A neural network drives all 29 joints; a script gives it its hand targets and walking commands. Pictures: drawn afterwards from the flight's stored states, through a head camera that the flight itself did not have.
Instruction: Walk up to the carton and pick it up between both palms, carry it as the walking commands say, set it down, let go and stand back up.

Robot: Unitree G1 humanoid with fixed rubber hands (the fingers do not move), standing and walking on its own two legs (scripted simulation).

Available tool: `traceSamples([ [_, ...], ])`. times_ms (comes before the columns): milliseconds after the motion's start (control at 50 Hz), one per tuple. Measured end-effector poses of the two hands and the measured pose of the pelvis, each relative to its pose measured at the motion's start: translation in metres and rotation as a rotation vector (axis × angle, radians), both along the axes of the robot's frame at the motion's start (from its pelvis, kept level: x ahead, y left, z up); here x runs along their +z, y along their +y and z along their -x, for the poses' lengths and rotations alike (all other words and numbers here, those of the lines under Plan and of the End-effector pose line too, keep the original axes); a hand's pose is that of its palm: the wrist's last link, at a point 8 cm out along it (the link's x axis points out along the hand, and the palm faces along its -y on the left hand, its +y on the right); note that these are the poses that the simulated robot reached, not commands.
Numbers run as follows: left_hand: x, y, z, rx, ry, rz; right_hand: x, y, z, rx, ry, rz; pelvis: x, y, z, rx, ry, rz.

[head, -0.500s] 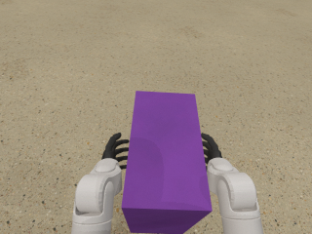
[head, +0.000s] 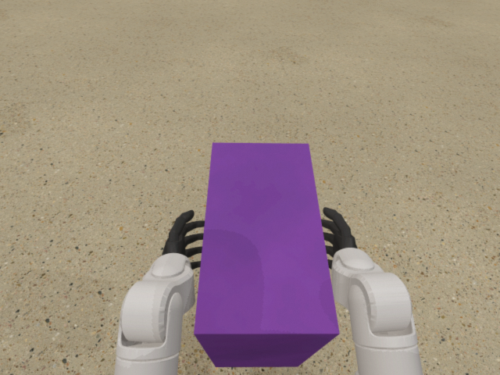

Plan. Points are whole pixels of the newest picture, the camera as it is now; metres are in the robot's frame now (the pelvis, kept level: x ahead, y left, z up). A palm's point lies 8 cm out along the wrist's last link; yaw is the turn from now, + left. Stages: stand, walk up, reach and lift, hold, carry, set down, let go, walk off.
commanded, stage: carry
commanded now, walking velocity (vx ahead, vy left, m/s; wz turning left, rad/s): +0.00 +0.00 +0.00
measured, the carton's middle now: (258, 264) +0.29 +0.00 +0.02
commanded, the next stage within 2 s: none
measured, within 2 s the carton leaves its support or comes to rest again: neither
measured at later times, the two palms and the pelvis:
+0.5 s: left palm (177, 266) +0.25 +0.12 +0.09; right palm (346, 268) +0.25 -0.12 +0.09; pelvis -0.01 +0.01 +0.00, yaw +0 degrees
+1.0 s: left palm (173, 242) +0.30 +0.13 +0.08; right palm (327, 245) +0.30 -0.11 +0.08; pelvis +0.02 +0.02 +0.00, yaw +0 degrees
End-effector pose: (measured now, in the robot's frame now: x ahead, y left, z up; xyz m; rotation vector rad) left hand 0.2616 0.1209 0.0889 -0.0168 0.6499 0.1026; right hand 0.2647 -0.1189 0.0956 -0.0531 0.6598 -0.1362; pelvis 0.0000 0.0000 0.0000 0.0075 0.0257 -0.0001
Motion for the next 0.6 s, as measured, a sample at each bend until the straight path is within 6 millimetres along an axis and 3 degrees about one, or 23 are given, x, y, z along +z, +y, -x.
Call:
traceSamples([
  [120,0.003,0.000,0.017,0.027,0.026,-0.022,-0.001,0.000,0.009,0.034,0.025,-0.010,0.002,-0.006,0.008,0.004,-0.007,0.001],
  [340,0.008,-0.015,0.011,-0.059,0.029,-0.042,-0.002,-0.014,0.025,-0.052,0.027,-0.027,0.004,0.002,0.016,-0.002,0.001,0.001],
  [600,-0.001,0.009,0.004,-0.010,0.048,-0.033,-0.009,0.009,0.006,-0.004,0.046,-0.020,0.003,0.013,0.008,0.003,0.010,0.000],
])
